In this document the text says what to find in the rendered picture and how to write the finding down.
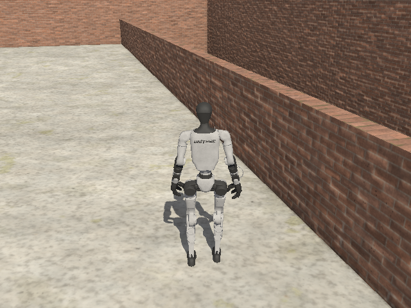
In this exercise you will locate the left robot foot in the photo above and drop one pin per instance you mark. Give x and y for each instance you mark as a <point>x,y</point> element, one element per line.
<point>191,261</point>

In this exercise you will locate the humanoid robot head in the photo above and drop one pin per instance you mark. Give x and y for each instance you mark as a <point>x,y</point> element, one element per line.
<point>204,111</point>

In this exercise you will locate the robot left upper arm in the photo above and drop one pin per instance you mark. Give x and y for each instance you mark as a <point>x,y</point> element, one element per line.
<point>181,148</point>

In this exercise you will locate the robot left hand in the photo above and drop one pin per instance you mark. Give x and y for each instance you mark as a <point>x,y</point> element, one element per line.
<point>176,186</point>

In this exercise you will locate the robot right upper arm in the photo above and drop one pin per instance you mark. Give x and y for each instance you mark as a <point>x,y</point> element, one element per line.
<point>227,146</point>

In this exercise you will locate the robot right forearm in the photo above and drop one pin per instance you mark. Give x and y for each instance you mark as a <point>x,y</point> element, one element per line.
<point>234,172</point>

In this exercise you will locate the robot left forearm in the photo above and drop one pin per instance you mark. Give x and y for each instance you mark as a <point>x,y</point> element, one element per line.
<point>176,172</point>

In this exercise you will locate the robot right hand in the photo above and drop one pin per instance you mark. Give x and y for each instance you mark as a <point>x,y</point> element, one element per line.
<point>237,190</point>

